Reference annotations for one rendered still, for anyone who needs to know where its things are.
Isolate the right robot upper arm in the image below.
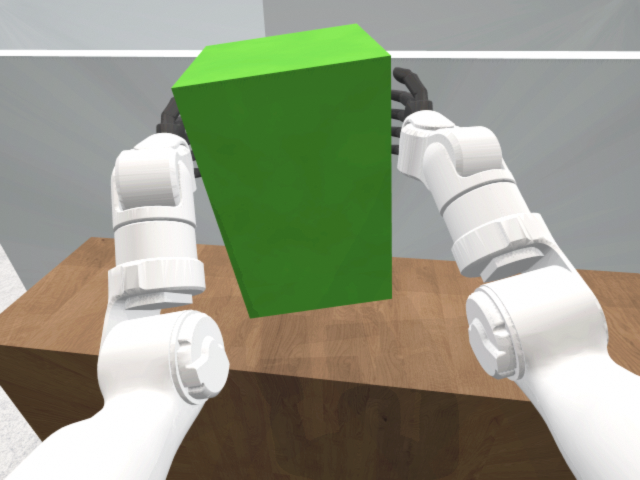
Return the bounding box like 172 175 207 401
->
466 265 640 480

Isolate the left robot upper arm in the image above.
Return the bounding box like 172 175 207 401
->
4 310 229 480

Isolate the pedestal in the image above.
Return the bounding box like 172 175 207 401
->
0 237 640 480

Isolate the robot right forearm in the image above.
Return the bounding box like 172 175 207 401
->
397 110 609 345

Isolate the robot right hand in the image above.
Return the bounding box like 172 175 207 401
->
391 67 433 155

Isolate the carton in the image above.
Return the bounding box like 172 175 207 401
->
171 24 392 319

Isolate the robot left forearm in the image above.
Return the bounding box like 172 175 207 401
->
97 133 206 393

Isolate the robot left hand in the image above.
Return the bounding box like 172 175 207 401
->
156 97 201 178

